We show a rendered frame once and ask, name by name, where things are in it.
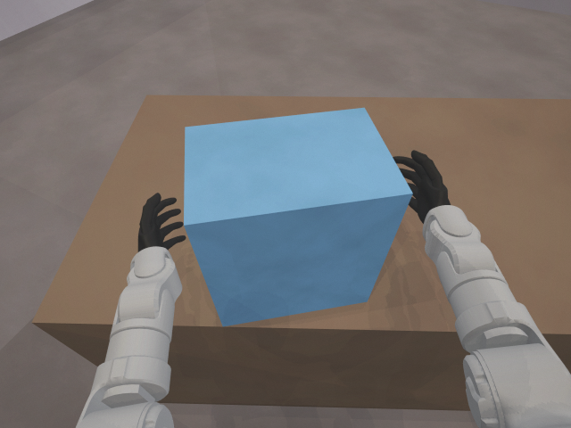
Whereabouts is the right robot upper arm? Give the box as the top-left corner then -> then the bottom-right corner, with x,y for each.
463,343 -> 571,428

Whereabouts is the robot left hand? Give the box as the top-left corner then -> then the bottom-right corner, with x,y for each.
138,193 -> 186,252

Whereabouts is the robot right forearm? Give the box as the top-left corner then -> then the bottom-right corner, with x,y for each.
423,205 -> 571,386

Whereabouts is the carton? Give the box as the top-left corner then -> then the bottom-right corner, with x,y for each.
184,108 -> 413,326

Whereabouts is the robot right hand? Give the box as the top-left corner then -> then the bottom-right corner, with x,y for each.
393,150 -> 451,224

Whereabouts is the pedestal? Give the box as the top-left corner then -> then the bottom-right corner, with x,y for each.
31,95 -> 571,411

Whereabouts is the left robot upper arm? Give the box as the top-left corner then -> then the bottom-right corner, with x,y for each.
78,401 -> 174,428

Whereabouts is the robot left forearm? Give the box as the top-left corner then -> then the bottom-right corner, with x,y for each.
76,246 -> 182,428

